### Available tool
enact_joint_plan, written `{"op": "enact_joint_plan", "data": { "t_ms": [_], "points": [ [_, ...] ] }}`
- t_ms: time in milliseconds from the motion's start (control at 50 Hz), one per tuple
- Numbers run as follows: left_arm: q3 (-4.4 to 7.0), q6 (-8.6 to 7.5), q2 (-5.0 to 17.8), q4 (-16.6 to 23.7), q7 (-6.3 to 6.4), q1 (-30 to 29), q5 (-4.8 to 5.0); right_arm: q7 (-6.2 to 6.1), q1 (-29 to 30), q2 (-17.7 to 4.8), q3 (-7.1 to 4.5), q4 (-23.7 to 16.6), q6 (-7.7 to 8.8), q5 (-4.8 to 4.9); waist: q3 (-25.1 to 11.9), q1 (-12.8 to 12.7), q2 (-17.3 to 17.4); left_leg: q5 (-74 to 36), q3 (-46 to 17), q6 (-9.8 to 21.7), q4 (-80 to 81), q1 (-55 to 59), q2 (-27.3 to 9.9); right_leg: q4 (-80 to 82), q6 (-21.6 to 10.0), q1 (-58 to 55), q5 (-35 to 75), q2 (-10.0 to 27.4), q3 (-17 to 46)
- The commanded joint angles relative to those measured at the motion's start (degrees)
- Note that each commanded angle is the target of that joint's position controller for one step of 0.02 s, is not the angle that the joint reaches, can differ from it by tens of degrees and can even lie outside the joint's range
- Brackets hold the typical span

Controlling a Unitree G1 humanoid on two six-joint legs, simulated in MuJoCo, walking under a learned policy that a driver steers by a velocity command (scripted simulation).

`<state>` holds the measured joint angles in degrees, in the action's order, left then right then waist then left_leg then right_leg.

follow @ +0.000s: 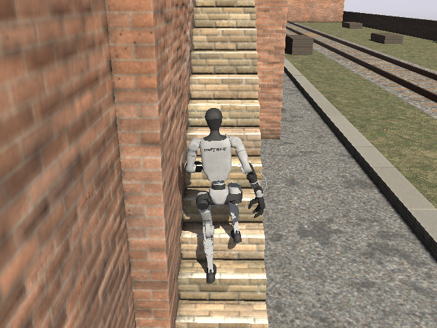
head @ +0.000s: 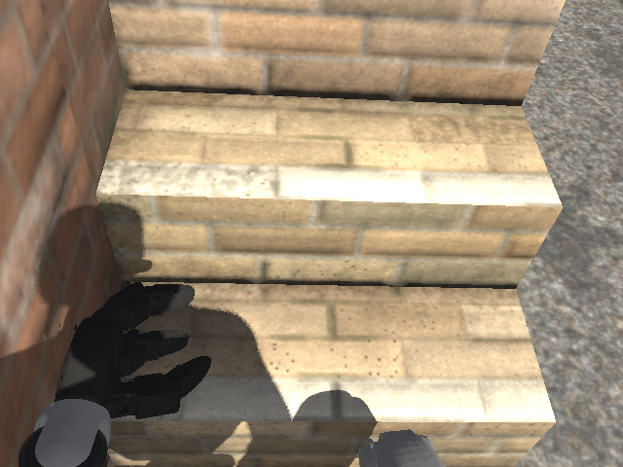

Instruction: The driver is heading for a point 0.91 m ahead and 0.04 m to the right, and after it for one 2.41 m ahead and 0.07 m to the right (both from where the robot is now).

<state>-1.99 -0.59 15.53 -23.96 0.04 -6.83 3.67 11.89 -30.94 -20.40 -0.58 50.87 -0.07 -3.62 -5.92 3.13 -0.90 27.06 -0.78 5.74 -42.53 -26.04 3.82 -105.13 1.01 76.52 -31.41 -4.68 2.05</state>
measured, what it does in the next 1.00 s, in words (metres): steps on the spot: right foot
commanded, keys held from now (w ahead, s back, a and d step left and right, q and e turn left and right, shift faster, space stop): w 1.00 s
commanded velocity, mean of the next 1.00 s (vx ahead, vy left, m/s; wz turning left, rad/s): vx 0.00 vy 0.00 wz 0.00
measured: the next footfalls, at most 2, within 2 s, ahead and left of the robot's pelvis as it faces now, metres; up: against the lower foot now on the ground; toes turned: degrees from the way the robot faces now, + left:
right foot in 0.26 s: +0.03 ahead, -0.18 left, +0.00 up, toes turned -3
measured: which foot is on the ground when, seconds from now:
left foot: down 0.00-1.00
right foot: up 0.00-0.24, down 0.26-1.00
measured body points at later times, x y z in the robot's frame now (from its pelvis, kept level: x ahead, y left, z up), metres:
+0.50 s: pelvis -0.02 -0.05 +0.02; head -0.01 -0.05 +0.47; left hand +0.09 +0.15 -0.12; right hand +0.06 -0.27 -0.11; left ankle -0.03 +0.06 -0.71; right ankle -0.01 -0.18 -0.71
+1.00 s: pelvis -0.03 -0.05 +0.03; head -0.02 -0.04 +0.48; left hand +0.02 +0.17 -0.13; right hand -0.01 -0.28 -0.12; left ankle -0.04 +0.06 -0.71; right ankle -0.01 -0.18 -0.71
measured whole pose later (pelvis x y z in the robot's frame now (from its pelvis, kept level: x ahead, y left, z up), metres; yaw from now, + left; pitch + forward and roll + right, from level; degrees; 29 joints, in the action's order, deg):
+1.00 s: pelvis -0.03 -0.05 +0.03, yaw +1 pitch +1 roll +0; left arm -1.0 -2.4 10.8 -59.7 -3.0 13.7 -0.7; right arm 8.0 -19.1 -10.1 -0.8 55.2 1.3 -2.7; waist -0.5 0.8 -1.5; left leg 16.2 -1.3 1.5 -29.4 -14.2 1.5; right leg -28.5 0.5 16.1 -13.2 2.0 -3.4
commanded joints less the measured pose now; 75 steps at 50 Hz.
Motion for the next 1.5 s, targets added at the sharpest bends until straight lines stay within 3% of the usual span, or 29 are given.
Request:
{"op": "enact_joint_plan", "data": {
  "t_ms": [20, 40, 60, 100, 120, 140, 160, 200, 220, 240, 260, 280, 300, 320, 360, 520, 540, 560, 600, 720, 800, 820, 840, 860, 900, 940, 1020, 1140, 1500],
  "points": [
    [-0.59, -1.16, 3.3, -12.4, 0.76, 27.8, -3.67, -2.28, 21.1, -12.1, -2.61, -14.4, 5.04, 1.67, -4.1, -8.0, 11.0, -5.7, -40.5, 19.3, 16.2, 0.7, -24.1, -35.8, 5.2, 8.2, 14.0, 0.1, 12.7],
    [1.35, -1.44, 6.6, -11.4, 3.48, 17.0, -2.27, -3.21, 14.1, -5.0, -0.34, -11.2, 6.34, -0.42, 3.8, -2.0, 0.4, 3.7, -42.0, 15.3, 18.7, 4.2, -20.3, -29.2, 4.7, 11.8, 22.8, -0.8, 15.1],
    [2.83, -0.92, 8.2, -14.0, 4.89, 16.0, -2.01, -4.21, 12.8, -3.0, 0.04, -10.3, 7.41, 0.73, 6.3, -0.9, -0.7, 0.9, -41.1, 12.5, 21.0, 2.5, -19.9, -27.1, 3.7, 6.4, 27.5, 1.6, 15.8],
    [4.86, -1.28, 10.2, -17.5, 4.71, 13.6, -3.30, -5.64, 21.8, -2.0, 1.74, -11.3, 6.88, 1.34, 3.7, -1.4, -0.9, -1.7, -32.4, 7.2, 18.6, 0.5, -12.3, -13.8, 5.0, -11.3, 35.0, 3.4, 15.9],
    [4.74, -0.99, 8.1, -17.9, 2.35, 12.5, -3.35, -6.39, 25.0, 2.5, 3.37, -13.6, 6.50, 2.46, 2.3, -1.0, -0.1, 0.5, -21.9, 4.6, 15.7, -0.4, -8.2, -5.1, 6.7, -20.0, 34.3, 5.4, 10.9],
    [5.46, -0.98, 7.8, -19.1, 2.37, 13.4, -5.02, -6.06, 25.0, 2.9, 3.17, -13.2, 6.30, 5.12, 3.2, -0.8, 1.9, -0.2, -20.5, 6.2, 15.5, 0.4, -7.7, 8.4, 7.5, -25.5, 30.2, 6.2, 8.0],
    [5.50, -1.48, 6.9, -18.9, 2.75, 11.5, -5.51, -6.44, 20.1, 2.2, 1.90, -10.7, 6.05, 6.04, 5.8, -0.2, 2.7, 0.4, -18.7, 5.8, 13.5, 5.4, -7.0, 26.4, 8.6, -26.0, 24.5, 8.6, 4.6],
    [3.18, -1.10, 1.6, -19.3, 1.47, 6.6, -5.48, -7.50, 6.2, 2.9, -0.99, -4.1, 4.73, 7.82, 7.6, 5.5, 5.2, 5.4, -17.6, 6.3, 16.1, 17.6, -9.1, 57.8, 9.6, -27.0, 6.2, 10.7, -4.5],
    [2.02, -0.22, -0.8, -20.4, -0.63, 5.9, -5.13, -6.75, 3.8, 5.2, -1.20, -2.8, 4.66, 8.57, 8.8, 7.8, 7.4, 5.7, -17.5, 5.7, 19.1, 16.6, -10.2, 69.1, 10.1, -33.3, -2.1, 9.9, -9.5],
    [1.21, 0.69, -3.6, -21.5, -2.42, 7.5, -4.42, -4.25, 9.0, 7.3, -0.18, -3.6, 4.75, 8.90, 8.2, 5.4, 7.6, -6.8, -22.1, 5.1, 19.3, 12.4, -13.1, 72.8, 8.6, -42.1, 3.9, 10.4, -7.8],
    [0.33, 0.04, -4.6, -24.4, -2.68, 16.0, -4.10, -2.31, 10.1, 10.3, 0.89, -3.0, 4.24, 6.46, 2.8, 2.2, 4.4, -22.1, -23.5, 6.0, 16.3, 11.7, -14.8, 73.7, 6.2, -51.7, 21.8, 11.2, -2.6],
    [0.29, -1.99, -2.5, -24.5, -2.90, 16.2, -2.17, -1.18, 8.4, 14.7, 2.54, -4.1, 5.26, 3.96, -3.2, 3.2, -3.9, -29.3, -15.8, 1.1, 15.6, 7.9, -9.8, 69.8, 0.2, -62.6, 30.1, 11.5, -0.5],
    [0.70, -2.83, -2.3, -25.7, -2.97, 16.6, -2.44, -1.19, 11.3, 12.1, 1.84, -4.2, 5.12, 2.14, -1.3, 1.6, -7.0, -25.9, -6.4, -1.4, 14.4, 12.7, -5.6, 71.3, -2.2, -58.2, 24.2, 10.0, -0.5],
    [0.56, -3.23, -2.0, -27.6, -3.25, 17.2, -3.07, -1.64, 14.0, 9.4, 0.86, -4.0, 4.21, 0.92, 1.1, 0.3, -4.2, -19.6, -3.0, -1.4, 14.1, 12.9, -3.3, 73.1, -2.5, -57.6, 23.0, 9.4, -1.5],
    [0.82, -3.28, 0.0, -29.3, -3.39, 18.0, -2.97, -2.83, 12.1, 6.6, -0.30, -3.1, 2.92, 0.28, 5.0, -0.2, -2.2, -10.8, -1.0, -1.7, 15.6, 8.8, -2.0, 74.9, -1.2, -61.0, 19.4, 8.8, -1.3],
    [0.42, -3.41, -0.2, -32.5, -3.79, 15.9, -2.94, -3.00, 13.1, 8.7, -0.66, -3.1, 3.49, 0.46, 8.7, -1.8, -0.4, -9.8, -1.1, -2.4, 17.4, 4.3, -3.2, 79.3, -2.9, -65.6, 15.9, 8.9, -0.9],
    [3.20, -3.94, 2.3, -28.6, -1.28, 16.9, -4.78, -12.31, 16.1, 7.4, -0.93, -3.3, 2.95, 6.41, 6.4, -4.3, 6.0, -25.0, -4.1, -2.8, 18.0, 6.7, -8.5, 81.8, -4.3, -67.1, 33.2, 13.3, -2.0],
    [3.24, -3.86, 1.7, -28.8, -0.87, 16.3, -5.19, -15.29, 14.5, 7.8, -0.01, -3.1, 2.71, 6.75, 4.9, -3.5, 6.1, -29.5, -3.7, -3.5, 17.0, 9.1, -9.2, 81.6, -4.5, -68.8, 37.5, 12.4, -1.8],
    [3.64, -3.88, 1.5, -27.6, -0.68, 16.7, -5.10, -17.08, 17.1, 2.7, -1.42, -5.1, 1.90, 5.80, 2.8, -3.9, 1.1, -25.0, -3.5, -4.9, 13.5, 9.1, -8.9, 82.0, -5.6, -71.5, 42.7, 13.0, -0.6],
    [4.55, -2.83, 1.5, -26.7, 0.82, 21.1, -4.55, -18.47, 16.3, 3.1, -1.53, -6.1, -1.19, 4.30, 5.3, -4.6, -5.4, -12.7, -3.5, -5.7, 10.6, 5.4, -8.1, 89.2, -9.8, -66.8, 21.4, 16.6, 4.7],
    [5.00, -3.34, 1.5, -26.8, 0.37, 20.8, -4.60, -18.57, 14.6, 3.1, -1.48, -6.4, -1.65, 3.57, 5.7, -3.4, -1.7, -13.3, -3.4, -4.8, 11.8, 8.1, -8.3, 89.0, -10.0, -62.4, 17.1, 15.2, 3.2],
    [5.09, -3.55, 1.7, -26.9, 0.13, 20.8, -4.59, -18.56, 14.3, 2.9, -1.52, -6.5, -1.68, 3.50, 6.0, -3.1, -0.5, -13.3, -3.7, -4.3, 12.4, 9.0, -8.4, 88.7, -9.6, -61.1, 15.6, 14.6, 2.5],
    [0.49, -4.52, -7.0, -24.6, -0.97, 7.2, -0.81, -9.00, 0.6, 8.5, -0.79, 1.5, -1.77, -0.32, 6.2, 6.2, 6.6, -6.4, -0.9, -5.2, 20.2, 12.7, -4.6, 88.1, -5.6, -54.8, -1.7, 13.3, 4.8],
    [1.03, -4.12, -3.7, -26.4, -3.31, 11.2, -1.41, -4.79, 1.0, 8.3, -0.89, 2.9, -0.25, -0.91, 9.9, 3.2, 2.2, -5.9, -2.5, -4.1, 23.0, 12.6, -4.8, 87.5, -2.8, -53.2, -2.5, 9.8, 1.1],
    [2.26, -1.89, 1.2, -31.9, -4.47, 21.7, -4.83, -1.87, 10.0, 5.4, -1.11, 1.1, 1.30, 1.24, 8.4, -2.8, 1.8, -4.9, -1.7, -2.3, 22.2, 8.3, -3.4, 84.2, -1.6, -60.7, 7.6, 6.6, -3.8],
    [1.89, -1.94, 1.1, -33.7, -3.30, 21.8, -5.31, -1.78, 12.6, 6.0, -0.36, 0.8, 2.55, 1.22, 7.4, -3.3, 2.8, -7.0, -2.3, -1.9, 22.4, 5.6, -4.3, 81.0, -2.1, -64.2, 13.0, 5.9, -5.4],
    [0.62, -2.63, -2.3, -36.0, -3.63, 21.3, -3.85, -2.30, 9.8, 6.2, -0.21, 4.3, 2.94, 0.81, 8.6, -2.0, 1.9, -9.2, -3.7, 0.1, 21.4, 3.5, -5.5, 78.9, -1.8, -64.5, 16.7, 6.3, -5.4],
    [-0.52, -1.90, -3.5, -39.8, -3.81, 23.7, -2.97, -1.65, 5.2, 7.6, 0.49, 7.9, 2.90, 0.93, 7.2, -2.3, 3.1, -25.8, -3.5, 0.4, 19.4, 8.5, -5.5, 77.4, -3.2, -65.5, 23.2, 6.5, -5.4],
    [-2.15, -1.31, -5.2, -44.9, -3.79, 25.9, -3.56, -2.58, -2.1, 12.2, 0.55, 11.2, 1.53, 0.58, 10.2, -2.1, 1.3, -23.9, -1.9, -0.4, 20.2, 9.7, -5.1, 78.6, -2.7, -66.9, 24.8, 7.2, -4.6]
  ]
}}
